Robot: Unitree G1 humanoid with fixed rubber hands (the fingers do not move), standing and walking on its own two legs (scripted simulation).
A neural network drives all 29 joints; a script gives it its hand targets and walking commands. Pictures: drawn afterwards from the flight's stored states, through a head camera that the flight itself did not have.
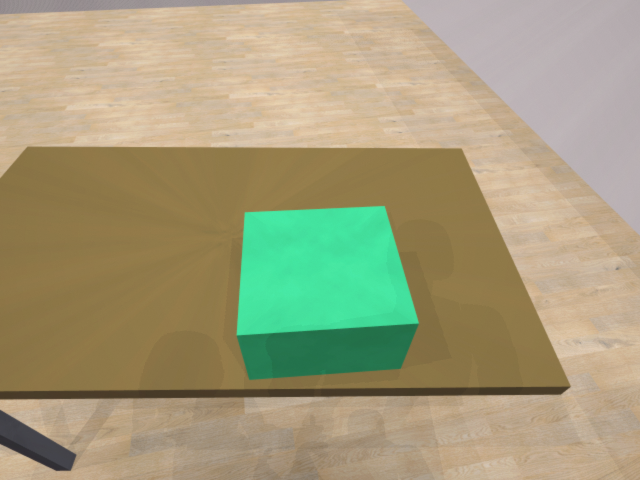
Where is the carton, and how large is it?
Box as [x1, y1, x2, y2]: [237, 206, 418, 379]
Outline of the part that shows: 384,206 245,212 237,322 237,338 249,379 400,368 418,322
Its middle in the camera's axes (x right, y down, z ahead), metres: +0.00 +0.08 +0.63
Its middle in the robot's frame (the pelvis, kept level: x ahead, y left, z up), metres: +0.43 +0.01 -0.05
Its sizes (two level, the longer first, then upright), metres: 0.239 0.230 0.140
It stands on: a table, 0.65 m high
